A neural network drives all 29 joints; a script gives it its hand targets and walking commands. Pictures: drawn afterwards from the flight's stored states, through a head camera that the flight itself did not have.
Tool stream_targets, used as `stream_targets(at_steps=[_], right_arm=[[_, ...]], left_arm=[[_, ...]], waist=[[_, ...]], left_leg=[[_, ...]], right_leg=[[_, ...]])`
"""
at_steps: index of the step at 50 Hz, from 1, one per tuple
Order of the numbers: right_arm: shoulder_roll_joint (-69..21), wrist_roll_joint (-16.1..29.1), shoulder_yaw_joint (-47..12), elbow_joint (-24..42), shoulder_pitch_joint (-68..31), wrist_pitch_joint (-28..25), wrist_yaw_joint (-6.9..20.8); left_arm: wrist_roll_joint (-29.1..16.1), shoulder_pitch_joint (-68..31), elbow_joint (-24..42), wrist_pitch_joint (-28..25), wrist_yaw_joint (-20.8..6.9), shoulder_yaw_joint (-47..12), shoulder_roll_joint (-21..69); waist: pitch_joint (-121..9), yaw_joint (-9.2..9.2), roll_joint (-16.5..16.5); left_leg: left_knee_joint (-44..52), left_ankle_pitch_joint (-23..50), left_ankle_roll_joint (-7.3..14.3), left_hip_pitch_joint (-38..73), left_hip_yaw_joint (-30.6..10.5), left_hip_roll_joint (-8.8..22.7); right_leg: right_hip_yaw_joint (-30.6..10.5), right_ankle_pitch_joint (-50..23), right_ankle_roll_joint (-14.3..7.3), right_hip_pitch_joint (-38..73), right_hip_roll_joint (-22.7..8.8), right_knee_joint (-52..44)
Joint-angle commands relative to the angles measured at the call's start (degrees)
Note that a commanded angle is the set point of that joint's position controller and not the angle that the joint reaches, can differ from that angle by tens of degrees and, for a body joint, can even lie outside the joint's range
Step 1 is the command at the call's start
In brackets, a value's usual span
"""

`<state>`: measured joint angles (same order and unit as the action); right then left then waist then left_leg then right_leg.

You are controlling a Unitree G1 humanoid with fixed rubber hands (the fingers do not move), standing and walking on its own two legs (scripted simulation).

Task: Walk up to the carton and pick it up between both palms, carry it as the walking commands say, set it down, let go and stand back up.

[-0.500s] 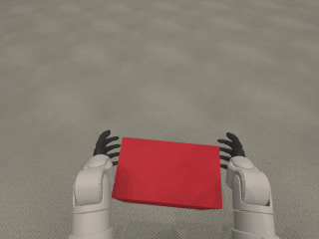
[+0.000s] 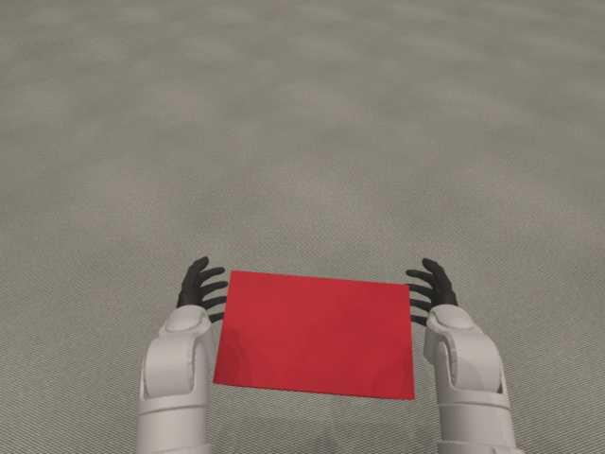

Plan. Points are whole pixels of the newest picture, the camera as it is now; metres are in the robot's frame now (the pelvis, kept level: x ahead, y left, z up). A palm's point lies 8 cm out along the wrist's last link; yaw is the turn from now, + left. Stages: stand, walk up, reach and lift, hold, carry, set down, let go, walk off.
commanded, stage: carry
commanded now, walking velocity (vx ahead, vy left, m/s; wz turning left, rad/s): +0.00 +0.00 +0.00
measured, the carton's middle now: (312, 341) +0.30 +0.00 -0.04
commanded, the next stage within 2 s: hold in 0.68 s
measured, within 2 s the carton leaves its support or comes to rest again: neither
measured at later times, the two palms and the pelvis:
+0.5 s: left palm (197, 312) +0.30 +0.16 +0.05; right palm (440, 319) +0.28 -0.17 +0.04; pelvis +0.01 +0.00 +0.00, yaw -1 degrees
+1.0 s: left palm (181, 305) +0.30 +0.17 +0.07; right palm (430, 311) +0.29 -0.15 +0.06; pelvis +0.02 +0.02 +0.01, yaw -7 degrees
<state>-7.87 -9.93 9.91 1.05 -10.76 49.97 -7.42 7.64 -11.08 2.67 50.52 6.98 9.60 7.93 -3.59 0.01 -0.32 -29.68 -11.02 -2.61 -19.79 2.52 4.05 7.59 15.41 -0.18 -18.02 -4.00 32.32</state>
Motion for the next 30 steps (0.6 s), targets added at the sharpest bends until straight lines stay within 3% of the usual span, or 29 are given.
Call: stream_targets(at_steps=[1,3,4,5,6,7,10,12,14,16,17,18,19,20,25,26,30], right_arm=[[-40.5,15.6,-28.6,2.7,-23.2,-1.4,12.6],[-39.1,14.0,-27.6,-0.4,-24.2,-2.3,13.0],[-39.4,14.5,-28.7,1.0,-23.6,-3.0,13.2],[-45.6,19.3,-35.1,13.0,-25.6,-2.1,13.2],[-40.9,15.3,-29.5,1.1,-23.8,-2.7,13.5],[-42.4,15.7,-30.4,2.1,-24.8,-3.0,13.9],[-39.6,13.1,-28.1,-2.5,-23.8,-4.8,14.4],[-43.9,16.9,-32.4,6.0,-25.2,-4.7,14.4],[-42.6,15.1,-30.5,1.5,-24.3,-4.9,14.8],[-40.1,12.5,-28.0,-3.9,-23.8,-5.6,15.2],[-41.3,13.5,-29.4,-1.2,-24.0,-5.9,15.2],[-39.9,12.9,-28.9,-2.1,-23.9,-6.5,15.4],[-41.9,14.3,-30.8,1.5,-24.0,-6.5,15.5],[-41.0,13.7,-30.3,-0.1,-25.2,-6.9,15.6],[-41.2,14.0,-31.0,0.9,-25.5,-7.2,15.9],[-40.6,13.2,-30.0,-1.3,-24.9,-7.4,16.0],[-41.6,13.9,-31.2,0.3,-24.4,-8.0,16.2]], left_arm=[[-14.2,-24.0,2.5,-1.4,-12.6,-29.6,40.5],[-12.1,-23.5,-2.2,-2.1,-12.8,-28.1,39.3],[-12.5,-22.9,-0.4,-2.9,-13.1,-28.8,39.3],[-17.2,-25.6,12.0,-2.1,-12.9,-35.2,45.6],[-13.2,-23.6,0.5,-2.8,-13.3,-29.4,40.4],[-13.6,-25.3,1.7,-3.2,-13.7,-30.3,42.0],[-11.2,-24.2,-3.6,-4.9,-14.1,-28.1,39.6],[-14.8,-25.2,4.9,-4.8,-14.0,-32.5,43.8],[-13.6,-25.3,0.5,-5.0,-14.5,-31.2,43.0],[-11.2,-25.2,-4.6,-5.6,-14.8,-28.9,39.9],[-12.2,-26.1,-1.0,-6.1,-14.8,-30.4,40.8],[-11.3,-24.5,-3.7,-6.4,-15.1,-29.4,40.2],[-13.1,-25.0,0.1,-6.5,-15.2,-31.7,42.3],[-12.0,-24.8,-2.8,-6.8,-15.4,-30.3,41.7],[-12.0,-24.4,-2.2,-7.1,-15.6,-30.4,41.3],[-11.4,-24.3,-3.9,-7.4,-15.7,-29.7,40.5],[-12.6,-25.4,-1.2,-8.2,-16.2,-31.2,41.6]], waist=[[-17.9,0.25,1.1],[-16.4,0.31,1.3],[-17.2,0.23,0.8],[-16.3,0.28,0.8],[-16.6,0.33,0.8],[-15.7,0.34,0.6],[-16.8,0.29,0.6],[-16.7,0.37,0.5],[-16.5,0.36,-1.0],[-15.7,0.41,0.0],[-16.3,0.38,-0.5],[-16.4,0.37,-0.8],[-16.4,0.37,-0.5],[-16.5,0.41,0.1],[-15.6,0.38,1.1],[-16.3,0.47,1.8],[-16.7,0.54,0.9]], left_leg=[[3.0,11.4,3.3,7.8,-1.4,3.7],[3.4,10.2,3.2,7.3,-1.5,3.7],[3.2,11.0,3.3,7.6,-1.6,3.8],[3.2,11.0,3.2,6.6,-1.4,3.8],[3.0,11.7,3.1,7.2,-1.1,3.8],[3.5,11.3,2.9,6.3,-1.3,3.8],[3.5,11.8,2.9,6.9,-1.6,4.0],[3.3,12.0,2.9,7.3,-1.1,4.0],[3.8,11.7,2.8,7.0,-1.1,4.0],[3.9,10.6,2.8,6.4,-1.1,4.0],[4.0,10.4,2.8,6.7,-1.2,4.0],[3.9,10.6,2.7,6.8,-0.8,4.0],[4.1,10.9,2.7,7.1,-1.0,3.9],[3.9,11.1,2.8,7.1,-0.9,4.2],[4.2,8.8,2.7,6.5,-0.9,3.9],[4.1,9.2,2.6,6.9,-0.8,4.1],[4.0,9.9,2.7,7.3,-0.6,4.1]], right_leg=[[-4.9,-5.6,-0.8,5.2,-6.1,-7.0],[-5.3,-3.6,-0.9,4.2,-6.0,-7.7],[-4.6,-4.5,-0.8,4.9,-5.7,-7.4],[-4.5,-5.1,-0.8,5.3,-5.8,-7.4],[-4.6,-6.4,-0.8,5.5,-6.0,-7.1],[-4.6,-5.6,-0.8,5.4,-5.9,-7.0],[-4.4,-5.1,-0.7,5.7,-5.6,-6.7],[-4.5,-6.1,-0.7,5.8,-5.5,-6.8],[-4.6,-5.5,-0.7,5.8,-5.4,-6.4],[-4.8,-5.4,-0.6,5.5,-5.3,-6.9],[-4.6,-5.0,-0.7,6.1,-5.2,-6.9],[-4.9,-5.3,-0.8,5.9,-5.4,-6.7],[-4.6,-5.8,-0.7,6.2,-5.2,-6.4],[-4.7,-5.4,-0.8,5.7,-5.2,-6.6],[-5.2,-6.4,-1.1,6.5,-5.1,-7.6],[-5.0,-7.2,-1.0,6.8,-5.1,-7.2],[-5.2,-8.4,-1.2,7.2,-5.0,-7.0]])
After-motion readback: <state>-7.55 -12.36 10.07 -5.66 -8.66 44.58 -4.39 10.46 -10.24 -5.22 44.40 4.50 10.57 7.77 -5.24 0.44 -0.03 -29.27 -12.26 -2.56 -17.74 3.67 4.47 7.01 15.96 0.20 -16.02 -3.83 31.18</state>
